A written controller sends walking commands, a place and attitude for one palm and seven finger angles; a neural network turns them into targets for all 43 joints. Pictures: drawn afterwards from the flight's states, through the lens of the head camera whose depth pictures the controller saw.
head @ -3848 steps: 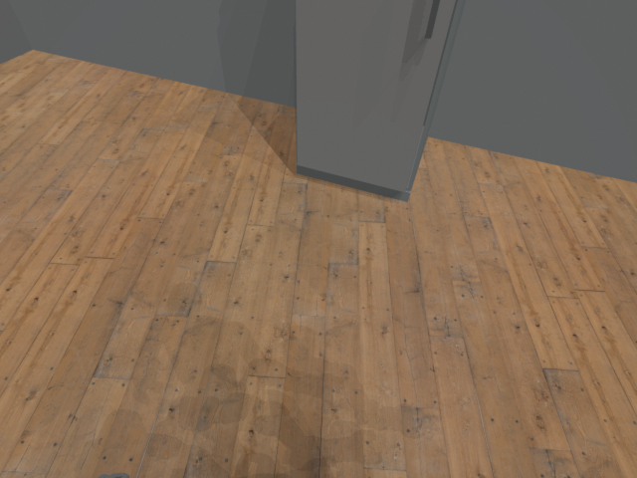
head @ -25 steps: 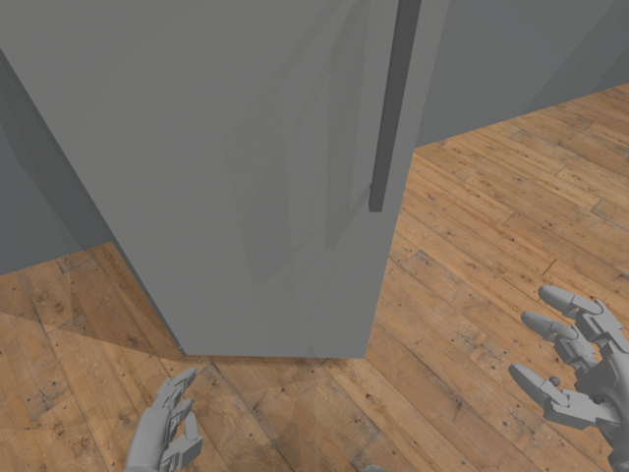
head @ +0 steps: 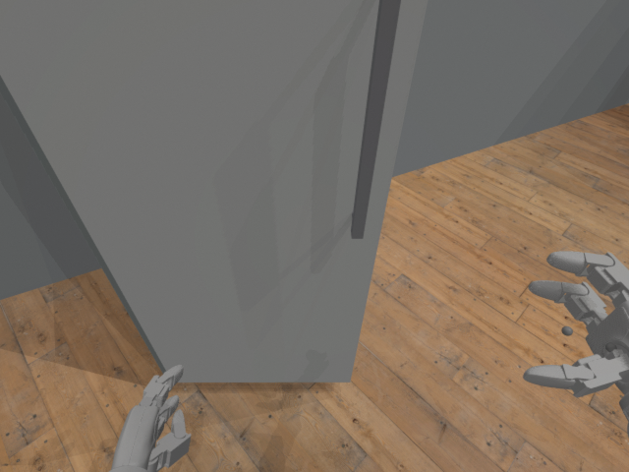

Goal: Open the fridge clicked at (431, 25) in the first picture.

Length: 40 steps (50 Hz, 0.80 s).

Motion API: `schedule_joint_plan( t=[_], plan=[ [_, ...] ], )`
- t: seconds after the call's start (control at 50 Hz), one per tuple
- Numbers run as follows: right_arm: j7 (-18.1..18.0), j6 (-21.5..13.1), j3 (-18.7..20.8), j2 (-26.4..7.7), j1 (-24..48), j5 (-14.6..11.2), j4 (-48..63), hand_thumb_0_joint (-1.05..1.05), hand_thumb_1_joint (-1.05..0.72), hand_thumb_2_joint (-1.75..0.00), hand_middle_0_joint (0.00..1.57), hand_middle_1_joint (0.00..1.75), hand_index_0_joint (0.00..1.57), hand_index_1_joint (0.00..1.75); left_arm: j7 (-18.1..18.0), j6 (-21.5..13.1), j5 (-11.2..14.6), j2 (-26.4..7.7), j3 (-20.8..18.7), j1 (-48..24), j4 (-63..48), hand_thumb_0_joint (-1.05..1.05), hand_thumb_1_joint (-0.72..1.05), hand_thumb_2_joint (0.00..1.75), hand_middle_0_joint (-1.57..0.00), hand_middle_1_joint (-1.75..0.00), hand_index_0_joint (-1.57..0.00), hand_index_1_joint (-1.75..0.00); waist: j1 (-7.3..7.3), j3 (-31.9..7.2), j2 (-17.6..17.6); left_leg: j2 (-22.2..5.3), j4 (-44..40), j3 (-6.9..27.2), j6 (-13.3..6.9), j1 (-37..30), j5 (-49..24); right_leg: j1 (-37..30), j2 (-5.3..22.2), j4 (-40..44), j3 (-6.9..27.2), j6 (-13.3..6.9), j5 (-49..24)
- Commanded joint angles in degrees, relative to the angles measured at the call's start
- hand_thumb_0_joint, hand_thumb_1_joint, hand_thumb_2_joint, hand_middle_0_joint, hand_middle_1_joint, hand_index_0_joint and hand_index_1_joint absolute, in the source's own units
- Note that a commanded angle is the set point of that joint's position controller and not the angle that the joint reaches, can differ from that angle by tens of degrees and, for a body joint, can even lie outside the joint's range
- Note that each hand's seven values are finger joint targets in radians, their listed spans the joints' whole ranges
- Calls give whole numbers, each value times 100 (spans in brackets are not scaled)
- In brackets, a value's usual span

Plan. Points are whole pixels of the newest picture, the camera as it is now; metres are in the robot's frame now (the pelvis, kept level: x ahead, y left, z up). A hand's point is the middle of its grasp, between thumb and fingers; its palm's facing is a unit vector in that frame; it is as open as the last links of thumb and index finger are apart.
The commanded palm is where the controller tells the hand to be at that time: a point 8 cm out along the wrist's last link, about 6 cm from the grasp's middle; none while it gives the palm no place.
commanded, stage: raise the hand to about handle height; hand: right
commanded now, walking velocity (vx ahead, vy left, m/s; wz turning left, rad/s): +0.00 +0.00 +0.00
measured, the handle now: (369, 127) +0.51 -0.07 +0.22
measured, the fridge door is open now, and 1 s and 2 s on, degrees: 27 27 27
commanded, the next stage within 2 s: move the hooked fingers beside the handle in 0.90 s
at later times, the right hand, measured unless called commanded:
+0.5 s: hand (585, 255) +0.29 -0.26 +0.20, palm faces +0.05 +1.00 -0.08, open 14.0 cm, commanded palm +0.25 -0.30 +0.20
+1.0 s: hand (579, 259) +0.29 -0.26 +0.19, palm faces +0.06 +1.00 -0.06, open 14.0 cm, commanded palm +0.26 -0.30 +0.20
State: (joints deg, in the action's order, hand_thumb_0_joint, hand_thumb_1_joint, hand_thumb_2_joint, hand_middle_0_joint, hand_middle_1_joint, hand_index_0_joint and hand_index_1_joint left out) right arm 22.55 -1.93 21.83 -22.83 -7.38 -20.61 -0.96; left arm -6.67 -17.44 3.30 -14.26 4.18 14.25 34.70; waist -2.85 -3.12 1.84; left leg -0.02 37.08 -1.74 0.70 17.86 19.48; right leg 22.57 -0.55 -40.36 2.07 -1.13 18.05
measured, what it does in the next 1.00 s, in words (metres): stands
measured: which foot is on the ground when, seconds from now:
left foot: down 0.00-1.00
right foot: down 0.00-1.00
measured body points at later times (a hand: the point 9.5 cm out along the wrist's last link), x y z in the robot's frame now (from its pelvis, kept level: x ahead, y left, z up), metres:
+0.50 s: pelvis +0.01 +0.02 +0.01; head -0.01 +0.03 +0.46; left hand +0.20 +0.24 -0.05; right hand +0.28 -0.32 +0.21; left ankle +0.00 +0.13 -0.72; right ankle +0.03 -0.10 -0.72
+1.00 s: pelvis +0.01 +0.01 +0.01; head -0.01 +0.03 +0.46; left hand +0.20 +0.24 -0.05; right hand +0.28 -0.32 +0.20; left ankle +0.00 +0.13 -0.72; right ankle +0.04 -0.10 -0.72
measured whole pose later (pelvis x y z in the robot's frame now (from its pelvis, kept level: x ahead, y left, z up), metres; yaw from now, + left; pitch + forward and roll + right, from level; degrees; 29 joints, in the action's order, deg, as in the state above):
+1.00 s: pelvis +0.01 +0.01 +0.01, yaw +0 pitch -2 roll +1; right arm 25.7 10.4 26.7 -26.9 5.6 -19.9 -6.7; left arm -6.7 -12.3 4.8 -14.5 4.8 12.9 34.9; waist -3.3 -2.6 2.8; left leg 0.5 29.5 -1.3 -0.2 10.9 17.0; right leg 14.9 0.0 -31.7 1.7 -0.2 15.3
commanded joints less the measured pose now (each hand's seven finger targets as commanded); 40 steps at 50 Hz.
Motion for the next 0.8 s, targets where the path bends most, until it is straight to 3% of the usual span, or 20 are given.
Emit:
schedule_joint_plan(
  t=[0.0, 0.22, 0.26, 0.32, 0.38, 0.42, 0.48, 0.52, 0.6, 0.62, 0.66, 0.7, 0.72, 0.74, 0.78],
  plan=[
    [45, -91, 690, -1367, 1509, -144, 1070, 0, 50, -30, 30, 120, 30, 120, -90, -334, 58, -725, -293, -609, -876, 0, 90, 90, -20, -30, -20, -30, 18, -575, 324, 157, -783, -202, -162, 88, -519, -858, 86, 1041, 169, -11, -490],
    [246, 362, 937, -1898, 2518, -103, 715, 0, 50, -30, 30, 120, 30, 120, -120, -220, 108, -710, -220, -773, -816, 0, 90, 90, -20, -30, -20, -30, -13, -591, 252, 115, -1185, -52, -146, -278, -796, -1163, 32, 1162, 64, -66, -756],
    [293, 448, 949, -1918, 2751, -114, 656, 0, 50, -30, 30, 120, 30, 120, -117, -202, 123, -710, -209, -818, -815, 0, 90, 90, -20, -30, -20, -30, 3, -650, 436, 83, -1189, -36, -150, -322, -920, -1228, 11, 1184, 53, -59, -821],
    [315, 580, 1081, -2107, 2822, -118, 476, 0, 50, -30, 30, 120, 30, 120, -102, -160, 134, -724, -219, -826, -823, 0, 90, 90, -20, -30, -20, -30, -36, -689, 80, 77, -1257, 2, -125, -453, -1031, -1206, 20, 1170, 26, -74, -937],
    [342, 679, 1097, -2190, 3266, -94, 629, 0, 50, -30, 30, 120, 30, 120, -87, -136, 162, -713, -214, -897, -860, 0, 90, 90, -20, -30, -20, -30, -26, -825, 402, 59, -1197, -32, -147, -481, -1325, -1397, -7, 1199, 23, -71, -1136],
    [388, 814, 1032, -2017, 2759, -116, 156, 0, 50, -30, 30, 120, 30, 120, -47, -85, 172, -735, -240, -826, -840, 0, 90, 90, -20, -30, -20, -30, -68, -724, 42, 60, -1227, 0, -125, -517, -1439, -1277, 5, 1159, -15, -77, -1205],
    [440, 941, 972, -1956, 2768, -118, 199, 0, 50, -30, 30, 120, 30, 120, -3, -13, 198, -747, -254, -851, -908, 0, 90, 90, -20, -30, -20, -30, -50, -704, 204, 52, -1184, -27, -117, -398, -1484, -1279, -23, 1179, -36, -66, -1196],
    [408, 964, 1073, -2041, 2633, -145, 141, 0, 50, -30, 30, 120, 30, 120, 7, 32, 183, -766, -282, -864, -927, 0, 90, 90, -20, -30, -20, -30, -75, -623, -155, 26, -1232, 59, -93, -437, -1452, -1177, 12, 1121, -56, -75, -1178],
    [277, 762, 1213, -2168, 3058, -110, 877, 0, 50, -30, 30, 120, 30, 120, -1, 31, 175, -699, -281, -917, -1020, 0, 90, 90, -20, -30, -20, -30, -69, -1051, 326, 62, -1117, -20, -127, -555, -1645, -1484, -27, 1137, -76, -82, -1404],
    [240, 729, 1263, -2254, 2988, -107, 901, 0, 50, -30, 30, 120, 30, 120, -3, 40, 149, -696, -283, -910, -993, 0, 90, 90, -20, -30, -20, -30, -86, -1021, 277, 50, -1146, 42, -123, -598, -1739, -1477, -2, 1087, -115, -91, -1463],
    [217, 714, 1215, -2113, 2942, -104, 715, 0, 50, -30, 30, 120, 30, 120, -31, 54, 156, -682, -280, -863, -941, 0, 90, 90, -20, -30, -20, -30, -33, -912, 262, 71, -1155, 0, -110, -505, -1713, -1458, -8, 1136, -114, -87, -1388],
    [229, 737, 1104, -2025, 2998, -68, 671, 0, 50, -30, 30, 120, 30, 120, -55, 60, 167, -686, -275, -848, -928, 0, 90, 90, -20, -30, -20, -30, -3, -795, 432, 83, -1178, -35, -116, -413, -1564, -1492, -4, 1189, -98, -74, -1290],
    [213, 741, 1114, -2087, 2987, -67, 715, 0, 50, -30, 30, 120, 30, 120, -54, 74, 161, -703, -279, -840, -925, 0, 90, 90, -20, -30, -20, -30, -23, -784, 244, 79, -1203, -16, -120, -497, -1599, -1459, 12, 1181, -90, -76, -1342],
    [221, 772, 1125, -2093, 2993, -44, 683, 0, 50, -30, 30, 120, 30, 120, -60, 71, 163, -701, -282, -871, -929, 0, 90, 90, -20, -30, -20, -30, -17, -779, 420, 65, -1207, 13, -119, -448, -1638, -1481, -4, 1179, -117, -87, -1328],
    [233, 814, 1073, -2035, 3010, -35, 655, 0, 50, -30, 30, 120, 30, 120, -70, 85, 168, -696, -265, -860, -937, 0, 90, 90, -20, -30, -20, -30, -9, -798, 413, 92, -1196, -57, -133, -454, -1578, -1511, 0, 1237, -69, -71, -1320]
  ],
)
